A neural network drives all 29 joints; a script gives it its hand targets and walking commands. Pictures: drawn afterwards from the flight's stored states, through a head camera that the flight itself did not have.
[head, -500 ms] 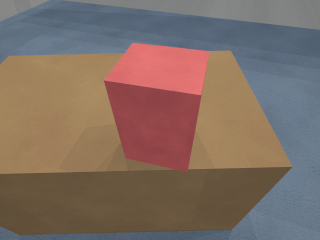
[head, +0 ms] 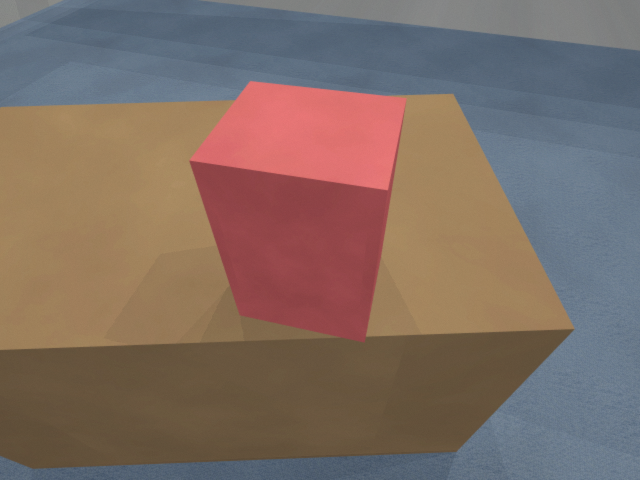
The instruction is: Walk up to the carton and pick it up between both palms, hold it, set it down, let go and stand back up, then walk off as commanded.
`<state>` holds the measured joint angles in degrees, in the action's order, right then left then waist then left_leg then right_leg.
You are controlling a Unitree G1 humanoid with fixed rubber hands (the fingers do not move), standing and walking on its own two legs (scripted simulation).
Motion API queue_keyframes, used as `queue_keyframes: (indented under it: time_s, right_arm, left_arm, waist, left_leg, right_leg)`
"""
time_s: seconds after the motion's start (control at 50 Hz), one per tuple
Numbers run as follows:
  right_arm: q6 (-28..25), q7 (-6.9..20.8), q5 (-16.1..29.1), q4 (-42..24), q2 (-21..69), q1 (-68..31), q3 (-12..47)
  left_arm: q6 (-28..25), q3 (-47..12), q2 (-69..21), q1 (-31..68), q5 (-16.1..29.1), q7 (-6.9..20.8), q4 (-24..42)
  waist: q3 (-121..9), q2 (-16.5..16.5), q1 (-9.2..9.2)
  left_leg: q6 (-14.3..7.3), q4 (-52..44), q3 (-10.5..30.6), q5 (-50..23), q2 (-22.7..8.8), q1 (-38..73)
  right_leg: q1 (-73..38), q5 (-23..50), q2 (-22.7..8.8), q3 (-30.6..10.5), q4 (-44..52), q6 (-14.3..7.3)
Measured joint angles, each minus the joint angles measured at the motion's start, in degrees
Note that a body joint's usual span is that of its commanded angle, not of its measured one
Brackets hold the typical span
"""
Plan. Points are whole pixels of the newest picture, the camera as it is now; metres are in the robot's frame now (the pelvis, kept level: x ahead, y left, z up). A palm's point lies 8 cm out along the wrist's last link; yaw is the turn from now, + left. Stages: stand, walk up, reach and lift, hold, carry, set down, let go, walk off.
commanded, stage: stand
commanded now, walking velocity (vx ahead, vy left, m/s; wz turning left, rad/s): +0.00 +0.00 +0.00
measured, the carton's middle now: (311, 221) +0.43 +0.03 +0.09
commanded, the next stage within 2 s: walk off in 0.26 s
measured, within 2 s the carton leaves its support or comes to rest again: neither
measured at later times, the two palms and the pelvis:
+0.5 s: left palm out of the picture +0.08 +0.28 -0.12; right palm out of the picture +0.07 -0.29 -0.13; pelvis +0.00 -0.01 +0.00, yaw +1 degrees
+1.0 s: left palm out of the picture -0.04 +0.32 -0.16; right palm out of the picture +0.01 -0.31 -0.15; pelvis -0.10 +0.00 -0.05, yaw +7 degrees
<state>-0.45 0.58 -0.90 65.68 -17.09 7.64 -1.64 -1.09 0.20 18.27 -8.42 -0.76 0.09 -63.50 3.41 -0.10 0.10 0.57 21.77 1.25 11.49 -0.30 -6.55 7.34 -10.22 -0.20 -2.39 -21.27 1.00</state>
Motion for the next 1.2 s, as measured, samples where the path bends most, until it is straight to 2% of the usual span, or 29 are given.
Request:
queue_keyframes:
  time_s: [0.46,0.52,0.6,0.64,0.66,0.68,0.7,0.74,0.82,0.88,0.96,0.98,1.0,1.02,1.06,1.1,1.14,1.2]
  right_arm:
    - [0.49,-0.11,0.19,-1.46,0.17,-0.36,-0.21]
    - [1.24,0.03,0.49,-5.54,0.01,-0.14,-0.73]
    - [2.39,-0.11,0.39,-10.9,-0.68,-0.19,-1.17]
    - [3.15,-0.26,0.14,-13.36,-1.5,-0.14,-1.38]
    - [3.59,-0.36,0.14,-14.39,-2.17,-0.15,-1.55]
    - [4.06,-0.49,0.23,-15.16,-2.83,-0.21,-1.75]
    - [4.51,-0.63,0.28,-15.73,-3.48,-0.26,-1.96]
    - [5.14,-0.93,0.28,-16.72,-4.93,-0.12,-2.43]
    - [5.38,-0.84,-0.09,-18.83,-7.05,1.03,-3.21]
    - [5.32,-0.31,-0.39,-19.47,-7.23,1.97,-3.32]
    - [4.96,0.35,-0.44,-19.35,-6.47,3.26,-3.04]
    - [4.63,0.41,-0.57,-18.92,-5.7,3.15,-3.09]
    - [4.41,0.52,-0.86,-18.6,-4.68,2.99,-2.97]
    - [4.29,0.67,-1.01,-18.6,-4.15,3.24,-2.59]
    - [4.23,0.43,-1.21,-19.08,-3.39,4.02,-1.86]
    - [4.21,-0.22,-1.23,-19.42,-2.3,4.19,-1.1]
    - [3.88,-0.72,-1.14,-19.92,-1.53,4.02,-0.68]
    - [3.4,-0.97,-1.33,-21.33,-0.9,3.2,-0.47]
  left_arm:
    - [0.62,0.59,-0.2,0.95,0.07,0.04,0.46]
    - [1.98,2.2,0.23,1.14,0.06,-0.08,4.65]
    - [3.0,3.93,1.12,1.31,-0.36,-0.09,9.77]
    - [3.26,4.49,1.32,1.06,-0.78,0.08,11.65]
    - [3.26,4.55,1.22,0.91,-1.08,0.23,12.5]
    - [3.22,4.52,1.14,0.63,-1.36,0.37,13.4]
    - [3.2,4.4,1.05,0.32,-1.68,0.43,14.24]
    - [3.15,4.14,0.61,-0.15,-2.2,0.25,15.52]
    - [3.24,4.1,0.09,-0.96,-2.6,-0.29,17.83]
    - [3.24,4.41,0.74,-1.23,-2.77,-0.65,18.88]
    - [3.67,4.26,2.58,-0.93,-2.35,-0.61,19.41]
    - [3.95,4.33,3.32,-0.52,-2.05,-0.6,19.27]
    - [4.28,4.56,4.01,-0.39,-1.66,-0.7,18.88]
    - [4.65,4.78,4.08,-0.64,-1.26,-0.91,18.09]
    - [5.37,4.9,3.86,-1.15,-0.71,-1.35,16.26]
    - [5.42,4.79,4.26,-2.06,-0.12,-1.59,15.45]
    - [5.07,4.79,4.47,-3.05,0.03,-1.73,15.29]
    - [4.8,4.69,4.75,-4.15,0.0,-1.53,15.62]
  waist:
    - [-0.13,-0.06,0.38]
    - [1.46,-0.83,1.14]
    - [4.8,-1.39,1.29]
    - [6.21,-0.64,1.28]
    - [6.94,0.35,1.43]
    - [7.55,1.03,1.53]
    - [8.04,1.39,1.44]
    - [9.01,2.17,1.12]
    - [10.34,3.62,0.71]
    - [10.51,3.39,0.65]
    - [9.82,2.06,0.97]
    - [10.46,0.38,0.65]
    - [11.26,-1.89,-0.38]
    - [11.05,-2.57,-0.86]
    - [9.95,-1.89,0.04]
    - [9.2,-2.19,0.31]
    - [8.61,-2.18,0.19]
    - [8.56,-1.73,-0.36]
  left_leg:
    - [0.49,-0.65,0.11,0.08,-0.49,0.08]
    - [0.32,3.28,0.85,1.05,0.45,-3.55]
    - [0.67,9.25,1.27,2.79,0.89,-7.57]
    - [1.14,13.24,1.83,4.19,0.37,-9.85]
    - [0.38,15.92,2.54,5.04,-0.08,-11.36]
    - [-0.82,20.24,3.4,9.7,0.19,-13.25]
    - [-1.76,25.54,4.46,14.85,1.26,-15.14]
    - [-2.84,36.05,6.52,19.67,3.99,-18.18]
    - [-2.75,47.41,7.32,19.18,6.29,-20.25]
    - [-2.35,45.26,6.39,19.08,5.21,-18.42]
    - [-2.79,29.7,4.19,19.98,1.81,-12.64]
    - [-2.71,27.64,3.17,17.11,2.51,-11.95]
    - [-2.57,27.12,1.38,15.66,3.6,-11.22]
    - [-2.56,27.25,0.44,15.15,3.65,-11.25]
    - [-2.71,27.74,0.74,14.86,2.75,-11.95]
    - [-2.76,26.9,0.33,14.04,2.2,-11.95]
    - [-2.84,26.45,-0.35,13.32,1.5,-12.28]
    - [-2.84,26.7,-1.7,12.71,0.26,-12.97]
  right_leg:
    - [0.21,-0.33,0.46,0.17,0.02,-0.58]
    - [4.57,-2.8,-0.3,0.89,-6.21,-1.12]
    - [9.47,-5.48,-0.48,1.31,-14.33,-3.07]
    - [10.74,-6.77,0.06,1.83,-16.53,-2.41]
    - [11.21,-6.78,0.61,2.57,-17.33,-2.04]
    - [11.82,-6.88,0.87,3.18,-18.27,-2.29]
    - [12.46,-7.05,0.83,3.51,-19.22,-2.68]
    - [13.29,-7.07,0.52,3.96,-20.34,-2.94]
    - [14.73,-6.12,0.07,5.09,-21.13,-2.58]
    - [16.44,-5.55,-0.59,5.96,-22.04,-2.24]
    - [19.54,-4.84,-2.14,7.3,-23.83,-1.22]
    - [20.05,-4.81,-3.2,6.53,-24.78,-0.81]
    - [20.42,-5.19,-3.84,4.47,-25.87,-1.33]
    - [21.1,-9.87,-2.56,2.17,-27.64,-1.65]
    - [22.05,-18.68,2.2,-2.47,-34.44,-2.19]
    - [22.29,-20.62,5.77,-5.89,-41.42,-2.69]
    - [21.67,-20.56,7.34,-6.33,-45.73,-2.55]
    - [19.2,-21.05,7.36,-4.66,-48.43,-1.88]
